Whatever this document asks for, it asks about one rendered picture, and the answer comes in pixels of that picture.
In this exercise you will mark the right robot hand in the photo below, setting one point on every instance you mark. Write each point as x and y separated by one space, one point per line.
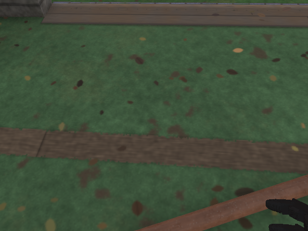
294 208

